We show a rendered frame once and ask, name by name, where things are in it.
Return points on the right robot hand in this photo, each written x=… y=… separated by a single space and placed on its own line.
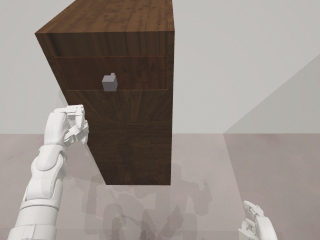
x=262 y=229

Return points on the handle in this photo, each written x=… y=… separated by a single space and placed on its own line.
x=109 y=83

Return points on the cabinet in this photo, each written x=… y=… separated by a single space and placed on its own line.
x=130 y=130

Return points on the drawer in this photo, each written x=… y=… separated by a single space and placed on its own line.
x=132 y=72

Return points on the left robot hand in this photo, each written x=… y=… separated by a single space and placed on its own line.
x=59 y=131

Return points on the robot left forearm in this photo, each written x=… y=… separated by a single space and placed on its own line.
x=41 y=202

